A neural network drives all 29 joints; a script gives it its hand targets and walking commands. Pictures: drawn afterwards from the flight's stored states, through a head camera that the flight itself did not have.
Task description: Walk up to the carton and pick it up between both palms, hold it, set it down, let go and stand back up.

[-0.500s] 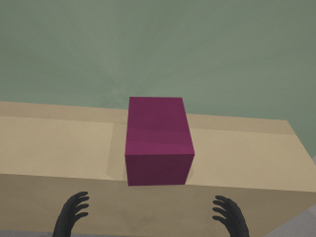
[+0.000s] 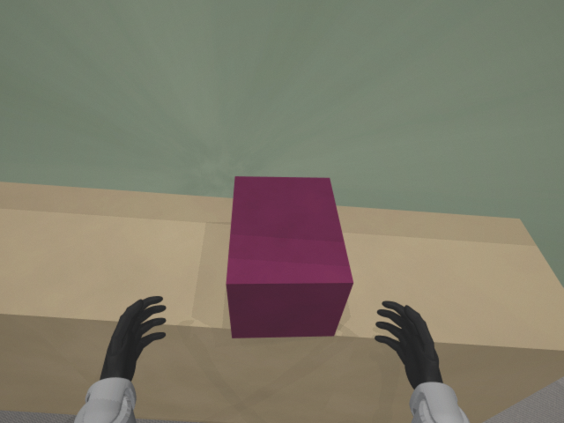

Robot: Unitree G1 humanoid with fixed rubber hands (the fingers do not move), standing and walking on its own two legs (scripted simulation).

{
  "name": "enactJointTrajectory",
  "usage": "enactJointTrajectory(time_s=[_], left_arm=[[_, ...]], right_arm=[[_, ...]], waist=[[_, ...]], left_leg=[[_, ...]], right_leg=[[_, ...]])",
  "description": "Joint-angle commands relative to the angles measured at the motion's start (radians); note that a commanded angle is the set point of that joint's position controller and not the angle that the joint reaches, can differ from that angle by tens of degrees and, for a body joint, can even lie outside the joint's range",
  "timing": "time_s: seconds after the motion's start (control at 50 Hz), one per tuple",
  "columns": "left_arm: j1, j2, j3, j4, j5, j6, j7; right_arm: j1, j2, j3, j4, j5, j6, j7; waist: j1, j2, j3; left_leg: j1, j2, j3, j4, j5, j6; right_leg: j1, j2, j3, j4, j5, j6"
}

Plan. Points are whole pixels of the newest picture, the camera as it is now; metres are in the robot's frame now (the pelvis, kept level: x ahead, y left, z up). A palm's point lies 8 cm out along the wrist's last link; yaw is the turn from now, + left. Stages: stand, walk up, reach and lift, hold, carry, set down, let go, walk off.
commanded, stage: reach and lift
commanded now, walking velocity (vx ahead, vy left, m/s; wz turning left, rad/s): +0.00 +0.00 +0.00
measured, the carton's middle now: (283, 254) +0.43 +0.02 -0.03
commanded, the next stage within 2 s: none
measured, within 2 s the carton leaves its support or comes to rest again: neither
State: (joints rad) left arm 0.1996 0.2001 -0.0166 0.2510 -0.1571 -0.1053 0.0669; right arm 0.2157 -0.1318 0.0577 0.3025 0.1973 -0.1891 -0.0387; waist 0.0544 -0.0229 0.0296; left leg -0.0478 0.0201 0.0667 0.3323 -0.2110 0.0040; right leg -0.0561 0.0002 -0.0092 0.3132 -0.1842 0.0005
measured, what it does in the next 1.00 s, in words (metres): stands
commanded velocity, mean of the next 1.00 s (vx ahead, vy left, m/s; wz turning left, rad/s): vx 0.00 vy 0.00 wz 0.00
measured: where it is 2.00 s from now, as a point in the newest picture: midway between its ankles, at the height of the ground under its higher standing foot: outside the picture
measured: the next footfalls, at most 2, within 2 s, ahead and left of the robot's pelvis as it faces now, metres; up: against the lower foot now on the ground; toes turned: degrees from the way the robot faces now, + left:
none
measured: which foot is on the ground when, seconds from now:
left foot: down 0.00-1.00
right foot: down 0.00-1.00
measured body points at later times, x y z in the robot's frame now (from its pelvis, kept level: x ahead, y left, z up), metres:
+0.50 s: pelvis -0.01 -0.01 +0.00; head +0.00 +0.00 +0.45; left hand +0.29 +0.23 +0.06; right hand +0.31 -0.17 +0.06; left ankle -0.01 +0.11 -0.75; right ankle +0.00 -0.12 -0.75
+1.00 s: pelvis -0.01 -0.01 +0.00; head +0.01 +0.01 +0.45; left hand +0.37 +0.23 +0.10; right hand +0.39 -0.16 +0.10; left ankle -0.01 +0.11 -0.75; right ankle +0.00 -0.12 -0.75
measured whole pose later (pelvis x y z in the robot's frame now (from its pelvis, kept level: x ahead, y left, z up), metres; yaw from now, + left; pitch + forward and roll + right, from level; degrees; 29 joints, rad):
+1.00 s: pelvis -0.01 -0.01 +0.00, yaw +0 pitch +0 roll -1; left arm -0.49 0.22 0.18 0.36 -0.11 0.41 0.03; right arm -0.52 -0.20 0.02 0.53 0.30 0.17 -0.15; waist 0.04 -0.03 0.02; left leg -0.16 0.03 0.05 0.34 -0.19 0.00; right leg -0.15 0.02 -0.01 0.29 -0.15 -0.01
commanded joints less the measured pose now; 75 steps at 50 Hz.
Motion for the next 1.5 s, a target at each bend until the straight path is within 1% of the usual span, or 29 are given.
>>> enactJointTrajectory(time_s=[0.0, 0.04, 0.06, 0.08, 0.16, 0.24, 0.32, 0.42, 0.46, 0.52, 0.56, 0.58, 0.64, 0.68, 0.72, 0.78, 0.9, 0.96, 1.0, 1.04, 1.12, 1.14, 1.16, 1.18, 1.2, 1.28, 1.34, 1.4, 1.48], left_arm=[[-0.147, 0.060, 0.043, -0.216, 0.012, 0.047, -0.005], [-0.139, 0.053, 0.059, -0.249, 0.020, 0.093, -0.006], [-0.148, 0.056, 0.062, -0.271, 0.018, 0.114, -0.008], [-0.147, 0.050, 0.069, -0.291, 0.022, 0.134, -0.010], [-0.217, 0.053, 0.090, -0.324, 0.022, 0.209, -0.017], [-0.336, 0.071, 0.105, -0.348, 0.007, 0.255, -0.021], [-0.425, 0.077, 0.126, -0.331, 0.004, 0.295, -0.022], [-0.536, 0.087, 0.154, -0.274, 0.011, 0.357, -0.038], [-0.602, 0.094, 0.162, -0.280, 0.008, 0.376, -0.040], [-0.641, 0.094, 0.177, -0.227, 0.014, 0.410, -0.050], [-0.681, 0.101, 0.190, -0.219, 0.022, 0.420, -0.054], [-0.694, 0.103, 0.203, -0.206, 0.033, 0.426, -0.055], [-0.754, 0.098, 0.203, -0.206, 0.041, 0.441, -0.054], [-0.785, 0.106, 0.211, -0.198, 0.051, 0.454, -0.051], [-0.825, 0.102, 0.217, -0.161, 0.061, 0.469, -0.054], [-0.891, 0.126, 0.221, -0.205, 0.049, 0.466, -0.046], [-0.992, 0.123, 0.218, -0.069, 0.054, 0.483, -0.040], [-1.042, 0.128, 0.209, -0.045, 0.047, 0.479, -0.039], [-1.059, 0.130, 0.215, 0.003, 0.056, 0.481, -0.040], [-1.086, 0.133, 0.217, 0.001, 0.065, 0.474, -0.036], [-1.124, 0.142, 0.214, 0.022, 0.057, 0.459, -0.037], [-1.090, 0.164, 0.253, -0.060, 0.097, 0.464, -0.029], [-1.110, 0.164, 0.221, -0.010, 0.071, 0.478, -0.034], [-1.155, 0.164, 0.228, -0.003, 0.061, 0.481, -0.034], [-1.174, 0.168, 0.212, 0.038, 0.049, 0.482, -0.034], [-1.223, 0.166, 0.182, 0.185, 0.026, 0.422, -0.036], [-1.204, 0.156, 0.176, 0.331, 0.038, 0.317, -0.048], [-1.161, 0.136, 0.184, 0.478, 0.068, 0.176, -0.067], [-1.168, 0.117, 0.195, 0.628, 0.104, -0.026, -0.076]], right_arm=[[-0.129, -0.079, -0.033, -0.187, 0.007, 0.016, -0.017], [-0.128, -0.074, -0.042, -0.208, 0.016, 0.041, -0.026], [-0.140, -0.085, -0.044, -0.227, 0.016, 0.051, -0.030], [-0.131, -0.074, -0.042, -0.235, 0.015, 0.061, -0.035], [-0.210, -0.087, -0.059, -0.281, 0.009, 0.106, -0.048], [-0.304, -0.079, -0.064, -0.284, 0.022, 0.151, -0.060], [-0.392, -0.078, -0.062, -0.251, 0.029, 0.185, -0.071], [-0.537, -0.092, -0.065, -0.209, 0.035, 0.223, -0.093], [-0.592, -0.099, -0.075, -0.197, 0.038, 0.235, -0.101], [-0.651, -0.104, -0.066, -0.153, 0.046, 0.257, -0.109], [-0.686, -0.103, -0.060, -0.130, 0.052, 0.267, -0.115], [-0.710, -0.100, -0.052, -0.111, 0.060, 0.272, -0.117], [-0.785, -0.118, -0.055, -0.096, 0.069, 0.273, -0.118], [-0.817, -0.128, -0.052, -0.079, 0.072, 0.280, -0.118], [-0.853, -0.126, -0.048, -0.033, 0.080, 0.295, -0.120], [-0.917, -0.145, -0.059, -0.067, 0.087, 0.296, -0.125], [-1.021, -0.149, -0.068, 0.074, 0.092, 0.327, -0.115], [-1.078, -0.166, -0.070, 0.100, 0.101, 0.330, -0.109], [-1.107, -0.176, -0.067, 0.128, 0.099, 0.327, -0.108], [-1.130, -0.183, -0.065, 0.148, 0.103, 0.320, -0.105], [-1.170, -0.194, -0.066, 0.185, 0.103, 0.307, -0.109], [-1.196, -0.248, -0.041, 0.140, 0.130, 0.301, -0.107], [-1.237, -0.239, -0.054, 0.181, 0.136, 0.310, -0.111], [-1.257, -0.252, -0.053, 0.196, 0.130, 0.319, -0.113], [-1.281, -0.243, -0.055, 0.222, 0.130, 0.327, -0.113], [-1.305, -0.210, -0.053, 0.352, 0.114, 0.334, -0.106], [-1.280, -0.173, -0.045, 0.455, 0.093, 0.296, -0.102], [-1.232, -0.129, -0.043, 0.541, 0.060, 0.217, -0.097], [-1.209, -0.096, -0.060, 0.638, 0.015, 0.056, -0.081]], waist=[[-0.004, 0.046, -0.064], [0.004, 0.049, -0.069], [0.002, 0.034, -0.080], [0.004, 0.048, -0.092], [0.009, 0.041, -0.098], [0.004, 0.043, -0.135], [0.006, 0.065, -0.167], [-0.002, 0.032, -0.200], [-0.007, 0.038, -0.226], [-0.014, 0.024, -0.221], [-0.016, 0.013, -0.235], [-0.003, 0.018, -0.247], [-0.012, 0.043, -0.267], [-0.013, 0.040, -0.279], [-0.022, 0.041, -0.263], [-0.021, 0.042, -0.350], [-0.018, 0.062, -0.305], [-0.021, 0.057, -0.366], [-0.016, 0.053, -0.378], [-0.010, 0.052, -0.388], [-0.020, 0.060, -0.450], [0.059, 0.133, -0.499], [0.009, 0.107, -0.470], [0.025, 0.102, -0.455], [0.013, 0.085, -0.445], [0.005, 0.045, -0.424], [0.000, 0.024, -0.414], [-0.002, 0.017, -0.399], [-0.009, 0.035, -0.422]], left_leg=[[-0.001, -0.012, -0.024, -0.040, 0.288, -0.046], [0.008, -0.014, -0.021, -0.036, 0.314, -0.049], [0.015, -0.014, -0.022, -0.036, 0.322, -0.047], [0.025, -0.017, -0.016, -0.033, 0.339, -0.048], [0.020, -0.012, -0.016, -0.036, 0.315, -0.046], [0.011, -0.014, -0.012, -0.031, 0.288, -0.038], [0.009, -0.009, -0.013, -0.027, 0.280, -0.037], [-0.009, -0.014, -0.008, -0.023, 0.276, -0.025], [-0.005, -0.014, -0.009, -0.018, 0.279, -0.024], [-0.011, -0.017, -0.011, -0.013, 0.289, -0.023], [-0.011, -0.021, -0.009, -0.011, 0.298, -0.021], [-0.011, -0.022, -0.006, -0.013, 0.303, -0.020], [-0.007, -0.020, -0.007, -0.008, 0.315, -0.024], [0.000, -0.022, -0.004, 0.000, 0.334, -0.028], [-0.016, -0.021, -0.003, -0.004, 0.306, -0.023], [-0.008, -0.027, 0.002, 0.006, 0.336, -0.023], [-0.030, -0.023, -0.005, -0.001, 0.302, -0.030], [-0.002, -0.020, -0.014, 0.013, 0.355, -0.033], [-0.004, -0.022, -0.012, 0.026, 0.384, -0.035], [0.009, -0.021, -0.013, 0.025, 0.405, -0.041], [0.021, -0.024, -0.016, 0.051, 0.477, -0.053], [0.099, -0.022, -0.015, 0.073, 0.565, -0.082], [0.093, -0.021, -0.015, 0.081, 0.577, -0.079], [0.085, -0.023, -0.016, 0.078, 0.534, -0.073], [0.070, -0.020, -0.016, 0.071, 0.487, -0.064], [0.010, -0.021, -0.023, 0.055, 0.394, -0.039], [-0.028, -0.027, -0.029, 0.057, 0.400, -0.033], [-0.086, -0.034, -0.029, 0.064, 0.413, -0.040], [-0.185, -0.034, -0.028, 0.098, 0.418, -0.056]], right_leg=[[0.019, 0.011, 0.052, -0.062, 0.101, -0.049], [0.022, 0.015, 0.051, -0.070, 0.109, -0.045], [0.016, 0.017, 0.045, -0.069, 0.117, -0.044], [0.021, 0.016, 0.047, -0.069, 0.136, -0.045], [-0.013, 0.018, 0.037, -0.077, 0.099, -0.038], [-0.018, 0.012, 0.040, -0.068, 0.092, -0.029], [-0.019, 0.012, 0.040, -0.061, 0.082, -0.028], [0.007, 0.015, 0.042, -0.050, 0.113, -0.016], [0.012, 0.018, 0.039, -0.042, 0.121, -0.017], [0.020, 0.020, 0.033, -0.043, 0.140, -0.007], [0.042, 0.021, 0.036, -0.035, 0.175, 0.001], [0.051, 0.023, 0.036, -0.032, 0.185, 0.002], [0.054, 0.027, 0.030, -0.030, 0.182, -0.002], [0.055, 0.031, 0.028, -0.029, 0.200, 0.001], [0.054, 0.031, 0.029, -0.030, 0.191, 0.003], [0.079, 0.035, 0.026, -0.016, 0.241, 0.012], [0.033, 0.038, 0.017, -0.023, 0.176, 0.006], [0.039, 0.044, 0.017, -0.021, 0.215, 0.003], [0.046, 0.047, 0.016, -0.018, 0.247, 0.010], [0.050, 0.052, 0.010, -0.020, 0.255, 0.008], [0.054, 0.056, 0.004, -0.012, 0.321, 0.010], [0.057, 0.076, -0.021, 0.000, 0.314, -0.007], [0.013, 0.082, -0.021, -0.016, 0.283, -0.004], [-0.013, 0.075, -0.019, -0.029, 0.252, -0.003], [-0.029, 0.071, -0.015, -0.032, 0.235, 0.000], [-0.029, 0.054, 0.000, -0.034, 0.207, 0.006], [-0.010, 0.043, 0.009, -0.033, 0.213, 0.010], [0.010, 0.034, 0.016, -0.024, 0.218, 0.008], [-0.016, 0.022, 0.016, 0.012, 0.220, 0.003]])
